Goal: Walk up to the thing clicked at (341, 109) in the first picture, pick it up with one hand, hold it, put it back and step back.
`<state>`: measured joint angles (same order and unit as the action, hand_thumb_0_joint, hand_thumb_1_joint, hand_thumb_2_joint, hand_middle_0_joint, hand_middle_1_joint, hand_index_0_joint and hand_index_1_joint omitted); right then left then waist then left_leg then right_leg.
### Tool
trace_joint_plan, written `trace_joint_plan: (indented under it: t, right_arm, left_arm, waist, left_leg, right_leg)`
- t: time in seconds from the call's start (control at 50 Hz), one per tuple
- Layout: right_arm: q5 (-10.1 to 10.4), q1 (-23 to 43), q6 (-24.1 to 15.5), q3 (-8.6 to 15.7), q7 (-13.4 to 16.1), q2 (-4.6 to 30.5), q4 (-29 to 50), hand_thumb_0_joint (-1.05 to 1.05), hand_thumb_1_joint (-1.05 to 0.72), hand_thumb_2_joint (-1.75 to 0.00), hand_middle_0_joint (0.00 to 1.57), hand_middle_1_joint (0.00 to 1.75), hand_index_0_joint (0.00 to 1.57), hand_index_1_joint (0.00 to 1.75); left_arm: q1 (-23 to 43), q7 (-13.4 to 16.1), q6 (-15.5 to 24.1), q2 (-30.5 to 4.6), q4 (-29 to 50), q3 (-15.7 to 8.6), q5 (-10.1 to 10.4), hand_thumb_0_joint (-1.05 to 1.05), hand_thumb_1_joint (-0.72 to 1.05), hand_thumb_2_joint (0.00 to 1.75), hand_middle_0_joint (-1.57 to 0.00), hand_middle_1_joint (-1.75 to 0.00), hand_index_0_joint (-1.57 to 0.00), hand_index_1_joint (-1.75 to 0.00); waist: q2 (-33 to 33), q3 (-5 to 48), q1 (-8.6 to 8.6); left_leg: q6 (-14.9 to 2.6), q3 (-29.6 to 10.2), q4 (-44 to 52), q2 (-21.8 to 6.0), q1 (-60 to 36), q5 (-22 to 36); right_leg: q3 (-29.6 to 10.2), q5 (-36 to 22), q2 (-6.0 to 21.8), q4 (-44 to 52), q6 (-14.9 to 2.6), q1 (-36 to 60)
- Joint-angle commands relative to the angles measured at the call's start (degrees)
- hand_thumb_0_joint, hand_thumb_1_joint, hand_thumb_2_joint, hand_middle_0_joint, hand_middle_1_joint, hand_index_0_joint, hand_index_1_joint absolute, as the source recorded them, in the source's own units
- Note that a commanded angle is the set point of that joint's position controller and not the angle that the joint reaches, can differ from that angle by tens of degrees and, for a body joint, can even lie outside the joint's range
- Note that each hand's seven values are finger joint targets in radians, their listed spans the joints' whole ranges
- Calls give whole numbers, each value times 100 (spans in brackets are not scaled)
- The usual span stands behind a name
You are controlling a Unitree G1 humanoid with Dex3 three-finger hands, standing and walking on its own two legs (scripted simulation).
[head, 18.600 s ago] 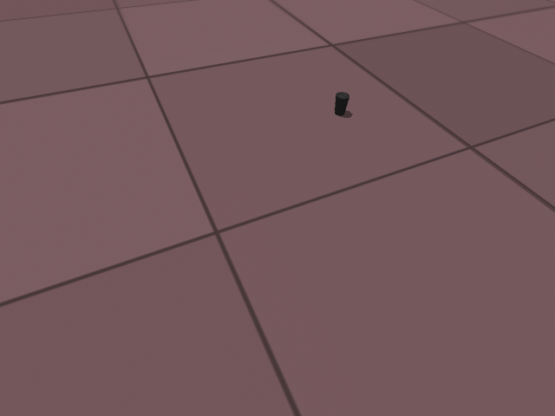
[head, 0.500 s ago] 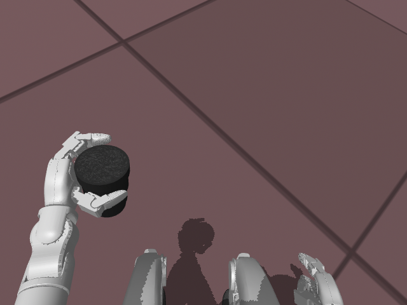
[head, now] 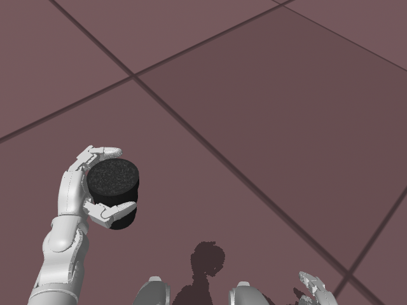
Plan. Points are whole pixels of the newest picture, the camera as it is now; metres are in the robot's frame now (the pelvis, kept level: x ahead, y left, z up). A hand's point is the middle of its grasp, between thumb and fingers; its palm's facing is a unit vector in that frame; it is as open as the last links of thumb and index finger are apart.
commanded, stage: lift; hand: left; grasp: from the side
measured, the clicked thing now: (116, 197) +0.33 +0.18 -0.01
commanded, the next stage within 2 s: hold in 0.58 s
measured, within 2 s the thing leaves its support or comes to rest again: neither
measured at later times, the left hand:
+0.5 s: hand (112, 174) +0.35 +0.17 +0.06, palm faces +0.06 -1.00 -0.02, open 11.7 cm
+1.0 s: hand (110, 171) +0.34 +0.17 +0.08, palm faces +0.06 -1.00 -0.01, open 11.7 cm
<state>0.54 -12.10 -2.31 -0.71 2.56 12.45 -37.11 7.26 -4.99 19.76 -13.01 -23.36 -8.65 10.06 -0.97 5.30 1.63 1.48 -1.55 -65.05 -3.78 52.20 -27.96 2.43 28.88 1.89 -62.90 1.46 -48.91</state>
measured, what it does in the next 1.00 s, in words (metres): stands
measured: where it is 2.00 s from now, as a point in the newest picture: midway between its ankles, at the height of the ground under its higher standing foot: outside the picture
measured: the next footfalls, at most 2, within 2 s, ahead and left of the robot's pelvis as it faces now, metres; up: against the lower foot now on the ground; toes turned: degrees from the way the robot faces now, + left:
none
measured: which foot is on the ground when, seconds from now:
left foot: down 0.00-1.00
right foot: down 0.00-1.00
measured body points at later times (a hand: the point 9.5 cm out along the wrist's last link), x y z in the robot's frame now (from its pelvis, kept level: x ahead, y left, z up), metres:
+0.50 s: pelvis +0.02 +0.00 +0.03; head +0.08 +0.01 +0.48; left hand +0.34 +0.22 +0.06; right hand +0.14 -0.25 -0.08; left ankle +0.03 +0.13 -0.65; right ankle +0.02 -0.14 -0.65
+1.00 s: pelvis +0.02 +0.00 +0.04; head +0.07 +0.00 +0.49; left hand +0.33 +0.22 +0.08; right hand +0.15 -0.25 -0.07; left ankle +0.03 +0.13 -0.65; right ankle +0.02 -0.14 -0.65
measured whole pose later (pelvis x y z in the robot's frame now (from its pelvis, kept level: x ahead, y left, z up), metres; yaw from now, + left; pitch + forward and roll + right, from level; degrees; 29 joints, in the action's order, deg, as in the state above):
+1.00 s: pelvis +0.02 +0.00 +0.04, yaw +0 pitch +7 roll -1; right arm 0.0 -12.9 0.3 0.2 3.0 12.3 -37.7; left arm 6.5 -5.9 21.3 -11.1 -26.5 -8.6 9.7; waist -0.4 1.4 1.4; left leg 1.7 -0.1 -49.8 -3.7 33.3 -23.7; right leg 1.9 24.4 1.7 -48.0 1.3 -30.7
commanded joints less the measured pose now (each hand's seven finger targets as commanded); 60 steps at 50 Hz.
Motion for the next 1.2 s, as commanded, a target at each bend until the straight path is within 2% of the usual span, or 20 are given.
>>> trace_joint_plan:
  t: [0.0,0.02,0.06,0.16,0.28,0.3,0.36,0.4,0.44,0.52,0.56,0.6,0.74,0.78,0.84,0.92,0.96,1.0,1.08,1.18]
  right_arm:
    - [-10,-73,-233,297,90,798,591,0,-90,-90,20,30,20,30]
    - [-14,-18,-230,297,92,819,615,0,-90,-90,20,30,20,30]
    - [-17,-32,-231,302,98,799,592,0,-90,-90,20,30,20,30]
    - [-23,-10,-192,290,93,762,589,0,-90,-90,20,30,20,30]
    - [-26,-70,-148,322,106,767,538,0,-90,-90,20,30,20,30]
    - [-34,-44,-148,309,103,765,556,0,-90,-90,20,30,20,30]
    - [-36,-52,-136,327,109,783,546,0,-90,-90,20,30,20,30]
    - [-55,-63,-107,312,106,783,556,0,-91,-90,20,30,20,30]
    - [-62,-99,-99,326,120,770,523,0,-90,-90,20,30,20,30]
    - [-53,-45,-74,323,112,783,574,0,-90,-90,20,30,20,30]
    - [-58,-70,-67,347,110,821,542,0,-90,-90,20,30,20,30]
    - [-71,-113,-28,350,119,798,501,0,-91,-90,20,30,20,30]
    - [-62,-35,-13,345,108,781,579,0,-92,-90,20,30,20,30]
    - [-65,-70,-5,364,107,785,539,0,-92,-90,20,30,20,30]
    - [-69,-23,1,336,98,751,592,0,-92,-90,20,30,20,30]
    - [-54,18,11,356,91,774,633,0,-92,-90,20,30,20,30]
    - [-74,12,4,332,71,746,610,0,-92,-90,20,30,20,30]
    - [-50,36,-8,362,89,787,599,0,-92,-90,20,30,20,30]
    - [-50,25,-5,333,104,740,588,0,-92,-90,20,30,20,30]
    - [-45,66,-17,340,110,751,537,0,-91,-90,20,30,20,30]
  left_arm:
    - [1896,1,610,-937,1739,-442,145,0,6,121,-117,-134,-118,-134]
    - [1691,-23,568,-735,1326,-330,135,0,8,122,-116,-133,-118,-134]
    - [2032,-12,635,-880,1727,-419,152,0,9,123,-117,-135,-119,-135]
    - [1621,-109,615,-623,1145,-295,180,0,7,122,-116,-134,-117,-134]
    - [1850,-108,664,-823,1395,-458,169,0,9,123,-117,-135,-119,-135]
    - [1700,-145,643,-606,1233,-253,170,0,9,123,-118,-135,-119,-135]
    - [1904,-121,681,-794,1448,-441,189,0,8,123,-116,-134,-118,-135]
    - [1700,-143,654,-579,1153,-283,167,0,8,123,-116,-135,-118,-136]
    - [2063,-126,716,-821,1667,-429,173,0,6,123,-117,-135,-118,-136]
    - [1616,-151,651,-509,1023,-276,182,0,7,124,-117,-137,-119,-137]
    - [2147,-142,754,-806,1619,-444,193,0,8,124,-118,-138,-120,-138]
    - [1750,-174,691,-737,1227,-416,149,0,9,124,-118,-137,-120,-137]
    - [1689,-180,660,-485,1041,-284,180,0,7,116,-119,-136,-121,-135]
    - [1937,-137,725,-704,1380,-440,169,0,8,115,-119,-135,-121,-135]
    - [1751,-149,719,-526,1343,-272,160,0,7,115,-119,-136,-121,-135]
    - [1917,-78,766,-714,1514,-427,132,0,6,114,-118,-134,-120,-134]
    - [1659,-108,726,-466,1270,-235,141,0,9,115,-119,-135,-121,-134]
    - [1835,-74,757,-694,1497,-399,141,0,9,116,-119,-136,-122,-136]
    - [1766,-119,695,-542,1583,-206,147,0,7,115,-119,-135,-121,-135]
    - [1818,-99,661,-627,1463,-264,119,0,6,116,-118,-136,-120,-135]
  waist:
    - [-274,2130,-26]
    - [-218,2005,28]
    - [-311,1968,-9]
    - [-136,1813,21]
    - [-280,1841,-26]
    - [-164,1740,38]
    - [-232,1793,-20]
    - [-171,1773,40]
    - [-354,1905,-9]
    - [-54,1628,36]
    - [-417,1779,-14]
    - [-215,1756,-30]
    - [-130,1494,6]
    - [-176,1608,-51]
    - [-141,1594,-5]
    - [-184,1451,-74]
    - [-219,1475,-24]
    - [-224,1494,-54]
    - [-134,1421,-10]
    - [-199,1276,-14]
  left_leg:
    - [-142,33,1143,272,-1800,1394]
    - [-146,41,1209,271,-1889,1343]
    - [-141,57,1317,266,-1961,1272]
    - [-130,67,1518,260,-2081,1349]
    - [-133,141,1630,275,-2328,1644]
    - [-131,121,1660,264,-2349,1680]
    - [-131,143,1703,268,-2457,1822]
    - [-127,133,1729,260,-2545,1997]
    - [-112,142,1766,268,-2698,2041]
    - [-122,141,1870,261,-2593,1991]
    - [-89,140,1905,251,-2868,2106]
    - [-104,148,1906,258,-2797,2215]
    - [-110,205,2034,274,-2820,2078]
    - [-103,185,2058,264,-2909,2169]
    - [-117,199,2068,273,-2939,2270]
    - [-92,187,2230,267,-2949,1948]
    - [-84,183,2229,262,-2984,2001]
    - [-89,190,2252,266,-3058,2033]
    - [-104,205,2280,276,-3075,2066]
    - [-107,221,2371,283,-3123,1969]
  right_leg:
    - [-26,-1677,-210,1093,-188,1186]
    - [-19,-1644,-220,1170,-191,1160]
    - [-35,-1595,-208,1280,-184,1249]
    - [5,-1631,-234,1443,-182,1517]
    - [-38,-1966,-212,1598,-173,1781]
    - [-11,-1992,-224,1611,-175,1782]
    - [-24,-2138,-219,1661,-166,1911]
    - [-11,-2277,-232,1671,-177,1966]
    - [-26,-2313,-222,1703,-177,2042]
    - [5,-2292,-247,1782,-171,2110]
    - [-2,-2302,-238,1771,-192,2084]
    - [-3,-2423,-236,1818,-181,2245]
    - [-20,-2352,-225,1995,-159,2319]
    - [-9,-2411,-221,1982,-161,2401]
    - [-22,-2544,-221,2010,-151,2505]
    - [10,-2185,-233,2093,-175,2476]
    - [14,-2220,-239,2099,-179,2491]
    - [5,-2264,-231,2132,-168,2548]
    - [-4,-2365,-224,2210,-144,2612]
    - [-12,-2271,-212,2299,-148,2588]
